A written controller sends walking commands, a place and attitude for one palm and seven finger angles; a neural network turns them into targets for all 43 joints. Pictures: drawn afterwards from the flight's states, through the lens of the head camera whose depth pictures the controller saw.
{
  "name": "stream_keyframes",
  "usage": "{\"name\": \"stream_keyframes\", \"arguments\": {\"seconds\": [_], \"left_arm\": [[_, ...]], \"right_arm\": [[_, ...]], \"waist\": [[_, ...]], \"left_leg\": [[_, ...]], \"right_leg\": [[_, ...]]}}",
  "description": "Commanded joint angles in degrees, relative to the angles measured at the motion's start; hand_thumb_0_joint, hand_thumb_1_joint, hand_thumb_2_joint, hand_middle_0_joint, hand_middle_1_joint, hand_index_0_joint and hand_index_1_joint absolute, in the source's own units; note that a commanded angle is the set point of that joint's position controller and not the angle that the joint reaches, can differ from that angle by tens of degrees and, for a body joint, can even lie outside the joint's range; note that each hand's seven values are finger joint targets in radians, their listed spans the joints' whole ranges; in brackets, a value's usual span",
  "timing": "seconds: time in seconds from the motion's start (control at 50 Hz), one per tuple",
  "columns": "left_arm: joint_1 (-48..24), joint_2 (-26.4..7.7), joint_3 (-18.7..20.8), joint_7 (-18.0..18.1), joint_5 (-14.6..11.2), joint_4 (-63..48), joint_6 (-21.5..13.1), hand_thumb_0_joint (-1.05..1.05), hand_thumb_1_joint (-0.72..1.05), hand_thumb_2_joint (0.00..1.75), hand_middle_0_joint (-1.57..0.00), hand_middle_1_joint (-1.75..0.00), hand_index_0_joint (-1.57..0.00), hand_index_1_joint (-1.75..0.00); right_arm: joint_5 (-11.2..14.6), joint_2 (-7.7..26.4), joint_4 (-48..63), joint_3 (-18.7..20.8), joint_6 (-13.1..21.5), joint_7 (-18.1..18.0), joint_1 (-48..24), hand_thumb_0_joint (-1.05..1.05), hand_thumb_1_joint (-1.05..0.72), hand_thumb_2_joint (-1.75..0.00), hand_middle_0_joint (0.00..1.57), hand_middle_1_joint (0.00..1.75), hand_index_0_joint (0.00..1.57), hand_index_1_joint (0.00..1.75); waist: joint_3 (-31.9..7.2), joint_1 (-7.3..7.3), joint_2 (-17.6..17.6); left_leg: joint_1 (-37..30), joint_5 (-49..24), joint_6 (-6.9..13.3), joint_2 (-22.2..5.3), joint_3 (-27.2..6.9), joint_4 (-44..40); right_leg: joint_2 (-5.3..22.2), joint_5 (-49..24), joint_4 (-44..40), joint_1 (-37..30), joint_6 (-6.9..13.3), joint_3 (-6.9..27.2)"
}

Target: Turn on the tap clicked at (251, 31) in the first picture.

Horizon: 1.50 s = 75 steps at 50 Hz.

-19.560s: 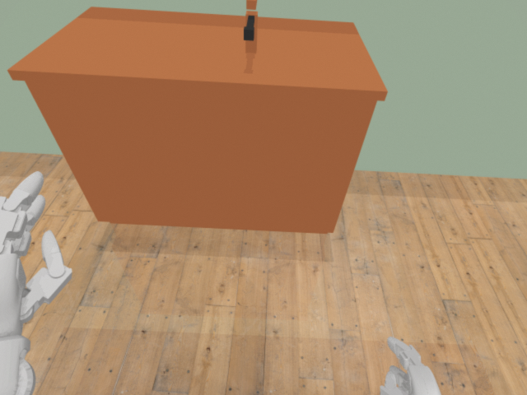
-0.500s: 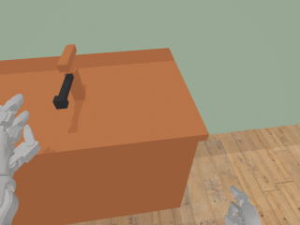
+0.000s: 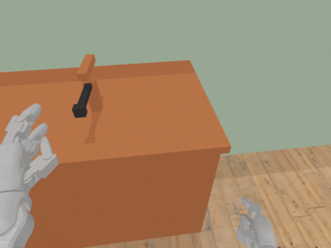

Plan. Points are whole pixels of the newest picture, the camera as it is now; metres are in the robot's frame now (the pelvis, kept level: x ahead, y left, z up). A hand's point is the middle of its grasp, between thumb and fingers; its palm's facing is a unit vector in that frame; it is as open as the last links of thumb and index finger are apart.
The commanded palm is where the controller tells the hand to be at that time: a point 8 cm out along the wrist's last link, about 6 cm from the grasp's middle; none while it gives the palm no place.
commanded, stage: turn the palm inward beside the body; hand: left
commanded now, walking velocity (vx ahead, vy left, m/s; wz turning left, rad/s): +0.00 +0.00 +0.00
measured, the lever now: (79, 110) +0.38 +0.30 +0.16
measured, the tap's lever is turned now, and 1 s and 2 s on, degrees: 0 0 0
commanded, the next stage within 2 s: reach beside the lever's end, fingers flat in 0.74 s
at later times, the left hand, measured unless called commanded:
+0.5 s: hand (73, 159) +0.19 +0.20 +0.21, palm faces +0.48 -0.87 -0.14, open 7.4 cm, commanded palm +0.13 +0.24 +0.22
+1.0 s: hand (68, 150) +0.21 +0.22 +0.20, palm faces +0.47 -0.88 -0.12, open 7.4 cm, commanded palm +0.16 +0.26 +0.21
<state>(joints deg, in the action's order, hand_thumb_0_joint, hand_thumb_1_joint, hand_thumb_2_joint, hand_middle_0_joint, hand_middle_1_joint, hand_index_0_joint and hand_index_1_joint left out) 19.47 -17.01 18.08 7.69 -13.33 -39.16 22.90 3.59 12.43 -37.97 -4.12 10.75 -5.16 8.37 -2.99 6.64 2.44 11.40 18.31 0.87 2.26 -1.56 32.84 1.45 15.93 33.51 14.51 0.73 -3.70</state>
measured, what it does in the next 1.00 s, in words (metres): stands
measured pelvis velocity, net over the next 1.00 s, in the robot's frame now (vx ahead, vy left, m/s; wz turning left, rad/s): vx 0.02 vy -0.02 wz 0.01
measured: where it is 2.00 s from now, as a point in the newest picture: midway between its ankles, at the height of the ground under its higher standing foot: outside the picture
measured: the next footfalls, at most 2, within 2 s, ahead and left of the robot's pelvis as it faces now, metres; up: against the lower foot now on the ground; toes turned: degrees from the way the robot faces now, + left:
none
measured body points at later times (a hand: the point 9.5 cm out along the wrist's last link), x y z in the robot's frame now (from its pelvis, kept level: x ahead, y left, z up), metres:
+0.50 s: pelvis +0.00 -0.04 +0.00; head -0.04 -0.07 +0.44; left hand +0.16 +0.24 +0.22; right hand +0.24 -0.25 -0.06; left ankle +0.00 +0.11 -0.73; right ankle +0.03 -0.11 -0.73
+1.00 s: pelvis +0.02 -0.02 +0.00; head -0.01 -0.05 +0.45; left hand +0.18 +0.27 +0.21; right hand +0.25 -0.22 -0.06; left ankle +0.00 +0.11 -0.73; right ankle +0.03 -0.11 -0.73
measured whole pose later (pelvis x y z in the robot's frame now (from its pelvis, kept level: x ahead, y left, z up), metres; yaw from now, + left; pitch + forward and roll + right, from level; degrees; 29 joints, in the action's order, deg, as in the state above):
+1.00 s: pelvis +0.02 -0.02 +0.00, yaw +1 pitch -3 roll +0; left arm 18.1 -15.8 19.7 7.5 -17.0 -37.7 26.0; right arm 4.4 13.5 -38.4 -3.6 12.2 -5.4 8.5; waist -3.3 6.4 3.8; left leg 9.7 19.6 -0.3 0.8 -3.0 32.0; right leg 0.1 17.5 32.4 12.3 2.0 -5.1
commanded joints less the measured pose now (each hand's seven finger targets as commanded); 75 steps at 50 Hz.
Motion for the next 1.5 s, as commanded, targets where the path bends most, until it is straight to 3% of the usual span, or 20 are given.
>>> {"name": "stream_keyframes", "arguments": {"seconds": [0.0,0.2,0.32,0.38,0.42,0.5,0.52,0.68,0.72,0.8,0.82,0.9,0.92,1.02,1.08,1.16,1.2,1.22,1.32,1.48], "left_arm": [[-9.4,-9.9,5.2,1.2,-0.3,-13.0,-4.8,0.00,0.90,0.90,-0.20,-0.30,-0.20,-0.30],[-10.4,-9.9,5.4,1.1,-3.2,-10.1,0.6,0.00,0.90,0.90,-0.20,-0.30,-0.20,-0.30],[-11.4,-10.9,7.1,2.9,-3.2,-11.9,0.4,0.00,0.90,0.90,-0.20,-0.30,-0.20,-0.30],[-10.0,-10.1,6.0,2.8,-3.3,-12.1,0.0,0.00,0.90,0.90,-0.20,-0.30,-0.20,-0.30],[-9.2,-10.3,6.3,2.7,-3.0,-11.8,0.2,0.00,0.90,0.90,-0.20,-0.30,-0.20,-0.30],[-8.1,-9.8,6.2,1.9,-3.7,-11.6,0.7,0.00,0.90,0.90,-0.20,-0.30,-0.20,-0.30],[-7.9,-9.9,6.6,1.8,-3.4,-12.2,0.4,0.00,0.90,0.90,-0.20,-0.30,-0.20,-0.30],[-6.4,-8.7,6.4,0.4,-3.6,-12.8,-1.9,0.00,0.90,0.90,-0.20,-0.30,-0.20,-0.30],[-6.6,-8.8,6.8,0.4,-3.3,-12.9,-2.1,0.00,0.90,0.90,-0.20,-0.30,-0.20,-0.30],[-6.9,-8.6,6.1,-0.1,-3.2,-12.5,-1.9,0.00,0.90,0.90,-0.20,-0.30,-0.20,-0.30],[-6.8,-8.6,6.7,0.0,-3.1,-12.3,-1.6,0.00,0.90,0.90,-0.20,-0.30,-0.20,-0.30],[-9.0,-8.1,6.3,-0.1,-3.6,-9.3,-1.0,0.00,0.90,0.90,-0.20,-0.30,-0.20,-0.30],[-10.0,-9.3,7.8,0.2,-3.1,-9.7,-1.1,0.00,0.90,0.90,-0.20,-0.30,-0.20,-0.30],[-11.5,-8.2,5.9,0.5,-2.5,-9.2,-1.9,0.00,0.90,0.90,-0.20,-0.30,-0.20,-0.30],[-13.7,-8.0,5.1,0.6,-2.4,-7.5,-2.4,0.00,0.90,0.90,-0.20,-0.30,-0.20,-0.30],[-14.8,-8.7,6.0,1.2,-2.0,-5.0,-2.5,0.00,0.90,0.90,-0.20,-0.30,-0.20,-0.30],[-15.0,-9.8,7.0,1.2,-1.9,-4.3,-2.3,0.00,0.90,0.90,-0.20,-0.30,-0.20,-0.30],[-15.5,-9.6,6.9,1.3,-1.6,-4.3,-2.4,0.00,0.90,0.90,-0.20,-0.30,-0.20,-0.30],[-22.6,-9.8,5.7,1.7,-1.4,-0.3,-2.8,0.00,0.90,0.90,-0.20,-0.29,-0.20,-0.29],[-24.1,-11.8,7.0,1.7,-0.8,4.3,-3.3,0.00,0.90,0.90,-0.19,-0.27,-0.19,-0.27]], "right_arm": [[0.5,6.1,9.6,2.5,4.5,-0.7,-10.9,0.00,-0.90,-0.90,0.20,0.30,0.20,0.30],[1.9,6.7,9.6,2.4,5.1,-1.2,-13.6,0.00,-0.90,-0.90,0.20,0.30,0.20,0.30],[1.9,6.8,8.8,2.6,5.2,-0.5,-15.0,0.00,-0.90,-0.90,0.20,0.30,0.20,0.30],[1.7,7.0,9.2,2.9,5.2,-0.4,-14.2,0.00,-0.90,-0.90,0.20,0.30,0.20,0.30],[1.8,7.1,8.7,2.9,5.0,-0.2,-14.6,0.00,-0.90,-0.90,0.20,0.30,0.20,0.30],[1.5,7.5,9.4,3.2,4.8,-0.5,-13.3,0.00,-0.90,-0.90,0.20,0.30,0.20,0.30],[1.5,7.6,8.7,3.0,4.8,-0.2,-13.5,0.00,-0.90,-0.90,0.20,0.30,0.20,0.30],[1.0,7.3,9.7,3.3,5.8,-0.2,-9.8,0.00,-0.90,-0.90,0.20,0.30,0.20,0.30],[1.2,7.2,9.3,3.0,5.9,-0.1,-10.7,0.00,-0.90,-0.90,0.20,0.30,0.20,0.30],[0.9,7.2,9.9,3.2,5.9,-0.4,-9.4,0.00,-0.90,-0.90,0.20,0.30,0.20,0.30],[1.0,7.1,9.5,2.9,5.9,-0.3,-10.6,0.00,-0.90,-0.90,0.20,0.30,0.20,0.30],[0.9,7.1,9.4,3.0,5.2,-0.7,-9.7,0.00,-0.90,-0.90,0.20,0.30,0.20,0.30],[1.1,6.9,9.0,2.9,5.2,-0.7,-11.0,0.00,-0.90,-0.90,0.20,0.30,0.20,0.30],[0.8,6.9,8.9,2.9,5.4,-0.5,-10.8,0.00,-0.90,-0.90,0.20,0.30,0.20,0.30],[0.4,7.2,8.8,3.2,5.5,-0.7,-9.6,0.00,-0.90,-0.90,0.20,0.30,0.20,0.30],[0.4,6.9,8.8,3.0,5.0,-1.0,-9.8,0.00,-0.90,-0.90,0.20,0.30,0.20,0.30],[0.4,7.1,8.6,3.3,4.6,-1.0,-9.7,0.00,-0.90,-0.90,0.20,0.30,0.20,0.30],[0.7,6.8,8.4,3.0,4.5,-0.9,-10.8,0.00,-0.90,-0.90,0.20,0.30,0.20,0.30],[0.9,7.0,7.6,2.7,4.6,-1.5,-11.1,0.00,-0.90,-0.90,0.20,0.30,0.20,0.30],[0.3,7.3,7.8,3.3,4.0,-1.7,-10.1,0.00,-0.90,-0.90,0.20,0.30,0.20,0.30]], "waist": [[-3.0,-0.61,2.8],[0.1,-0.34,-2.5],[0.0,0.03,-0.4],[-1.3,-0.43,-3.8],[-1.1,-0.28,-1.2],[-2.9,-0.45,-3.4],[-3.2,-0.31,-0.6],[-5.2,-0.55,-2.9],[-4.1,-0.43,0.3],[-4.7,-0.49,-1.6],[-3.9,-0.22,1.1],[-3.6,-0.75,-2.1],[-3.7,-0.49,0.9],[-4.7,-0.61,1.8],[-4.8,-1.29,-1.7],[-4.5,-0.97,-1.2],[-5.5,-0.99,-0.8],[-4.4,-0.69,2.6],[-1.8,-1.92,1.8],[-6.6,-1.63,-1.0]], "left_leg": [[2.6,-4.7,-1.4,-2.1,-1.9,-7.3],[5.6,1.4,0.4,-1.7,-0.6,-5.7],[6.3,0.3,-0.2,-2.1,-0.2,-2.5],[6.6,-1.7,-0.2,-2.6,-0.4,-1.5],[5.2,-3.0,0.0,-2.5,-0.2,-1.3],[4.5,-7.0,0.3,-2.5,-0.4,-1.7],[2.9,-8.6,0.5,-2.3,-0.3,-2.0],[0.6,-15.7,0.8,-2.0,-0.5,-3.2],[0.0,-15.9,0.6,-2.0,-0.5,-3.4],[-0.1,-17.0,0.3,-2.0,-0.8,-3.9],[-0.5,-16.7,0.1,-1.9,-0.8,-4.2],[0.6,-15.4,0.0,-1.9,-1.1,-4.8],[-0.3,-15.3,-0.1,-2.0,-0.8,-4.9],[-0.7,-15.8,-0.5,-1.8,-1.2,-5.4],[-0.4,-14.7,-0.3,-1.8,-1.5,-5.7],[0.3,-13.9,-0.5,-1.7,-1.5,-6.5],[0.1,-14.5,-0.6,-1.6,-1.2,-6.4],[-0.1,-13.9,-0.8,-1.6,-1.2,-6.7],[0.9,-7.9,-0.2,-1.4,-1.7,-7.7],[0.5,-11.2,0.0,-1.3,-1.1,-7.7]], "right_leg": [[-0.4,0.5,-6.0,-1.3,0.2,-0.2],[1.0,10.0,-11.1,-2.5,-1.0,3.8],[3.0,13.9,-13.5,-3.2,-1.2,7.8],[4.1,10.9,-13.3,-4.1,-2.1,8.9],[3.7,9.1,-13.3,-3.5,-1.9,8.1],[3.2,0.1,-10.5,-4.9,-2.3,6.5],[2.4,-2.1,-10.1,-4.6,-1.8,4.9],[0.6,-13.9,-5.8,-5.4,-1.0,0.9],[0.4,-13.4,-6.2,-4.6,-0.7,0.9],[0.1,-13.9,-5.6,-4.9,-0.5,0.1],[-0.1,-13.0,-6.0,-4.5,-0.3,0.2],[-0.1,-11.6,-6.4,-4.4,-0.4,0.2],[-0.2,-10.7,-6.7,-4.4,-0.2,0.2],[-0.3,-10.3,-6.4,-4.3,0.0,0.0],[-0.4,-9.2,-6.7,-4.1,-0.2,-0.1],[-0.5,-7.8,-7.1,-4.7,0.0,0.0],[-0.4,-8.6,-7.1,-5.2,0.0,0.2],[-0.5,-7.6,-7.4,-4.6,0.3,0.2],[-0.7,-1.9,-9.0,-2.8,0.0,0.8],[-0.7,-5.5,-8.6,-6.5,-0.1,1.2]]}}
